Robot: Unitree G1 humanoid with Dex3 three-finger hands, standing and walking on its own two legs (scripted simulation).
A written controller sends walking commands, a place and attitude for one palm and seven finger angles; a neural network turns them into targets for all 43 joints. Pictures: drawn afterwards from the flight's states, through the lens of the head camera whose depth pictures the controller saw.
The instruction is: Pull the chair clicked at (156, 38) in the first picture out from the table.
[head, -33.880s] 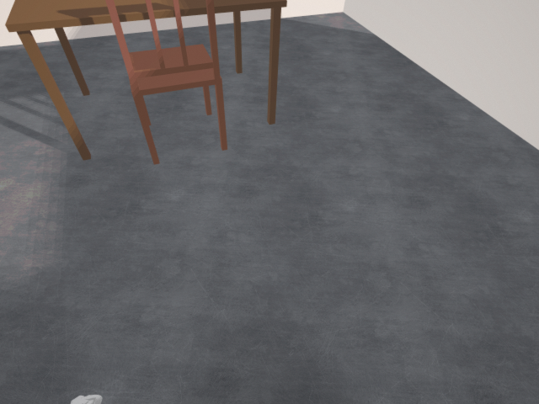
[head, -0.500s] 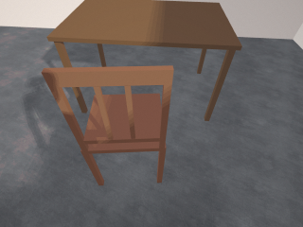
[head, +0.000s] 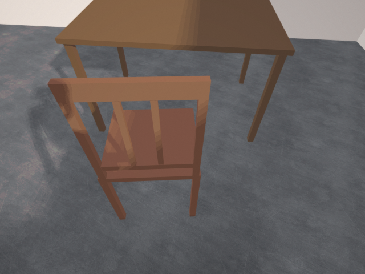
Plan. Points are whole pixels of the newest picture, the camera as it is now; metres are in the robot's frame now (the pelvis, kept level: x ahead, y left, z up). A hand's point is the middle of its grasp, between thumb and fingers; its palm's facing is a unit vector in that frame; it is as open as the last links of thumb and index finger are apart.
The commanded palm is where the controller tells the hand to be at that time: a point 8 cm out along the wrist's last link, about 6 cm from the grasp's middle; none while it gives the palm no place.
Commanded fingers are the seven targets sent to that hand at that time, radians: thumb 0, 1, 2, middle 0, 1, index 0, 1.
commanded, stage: look to check the result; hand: left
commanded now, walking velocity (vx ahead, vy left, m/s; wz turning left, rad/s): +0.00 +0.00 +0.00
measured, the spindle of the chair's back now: (126, 136) +0.53 +0.22 -0.08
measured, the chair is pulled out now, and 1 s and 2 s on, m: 0.46 0.46 0.46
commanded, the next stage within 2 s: stand and wait in 0.32 s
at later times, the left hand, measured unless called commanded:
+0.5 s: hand out of the picture +0.00 +0.16 -0.17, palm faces +0.04 -0.98 -0.18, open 7.4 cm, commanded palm none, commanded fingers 0.00 0.90 0.90 -0.20 -0.30 -0.20 -0.30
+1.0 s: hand out of the picture +0.00 +0.16 -0.17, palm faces +0.04 -0.98 -0.18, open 7.4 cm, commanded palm none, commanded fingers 0.00 0.90 0.90 -0.20 -0.30 -0.20 -0.30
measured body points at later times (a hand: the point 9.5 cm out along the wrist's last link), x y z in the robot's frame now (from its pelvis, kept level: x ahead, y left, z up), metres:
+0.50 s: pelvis +0.01 +0.00 +0.00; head +0.02 +0.00 +0.45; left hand +0.00 +0.21 -0.16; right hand -0.01 -0.20 -0.16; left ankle +0.02 +0.14 -0.74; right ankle +0.02 -0.11 -0.74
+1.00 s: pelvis +0.01 +0.00 +0.00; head +0.02 +0.00 +0.45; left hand +0.00 +0.21 -0.16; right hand -0.01 -0.20 -0.16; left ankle +0.02 +0.14 -0.74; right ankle +0.02 -0.11 -0.74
